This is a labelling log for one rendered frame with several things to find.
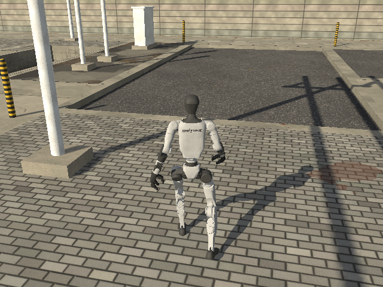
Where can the robot left shin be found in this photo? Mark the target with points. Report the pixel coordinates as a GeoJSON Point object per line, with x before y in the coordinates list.
{"type": "Point", "coordinates": [180, 209]}

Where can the robot left forearm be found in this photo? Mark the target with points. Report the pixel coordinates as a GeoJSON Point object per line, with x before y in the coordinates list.
{"type": "Point", "coordinates": [160, 161]}

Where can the right robot hand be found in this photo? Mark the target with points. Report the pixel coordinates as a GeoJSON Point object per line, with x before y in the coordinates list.
{"type": "Point", "coordinates": [219, 161]}

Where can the robot right forearm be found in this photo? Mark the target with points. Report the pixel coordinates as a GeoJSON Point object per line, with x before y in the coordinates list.
{"type": "Point", "coordinates": [221, 153]}

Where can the left robot hand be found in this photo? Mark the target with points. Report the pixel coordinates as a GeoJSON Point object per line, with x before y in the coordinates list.
{"type": "Point", "coordinates": [153, 180]}

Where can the robot right upper arm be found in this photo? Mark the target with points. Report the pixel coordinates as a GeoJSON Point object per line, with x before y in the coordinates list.
{"type": "Point", "coordinates": [210, 126]}

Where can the robot right thigh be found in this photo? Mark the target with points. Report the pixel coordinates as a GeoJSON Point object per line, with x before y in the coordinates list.
{"type": "Point", "coordinates": [209, 190]}

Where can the robot left upper arm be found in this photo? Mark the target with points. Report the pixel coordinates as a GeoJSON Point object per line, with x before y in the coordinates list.
{"type": "Point", "coordinates": [173, 126]}

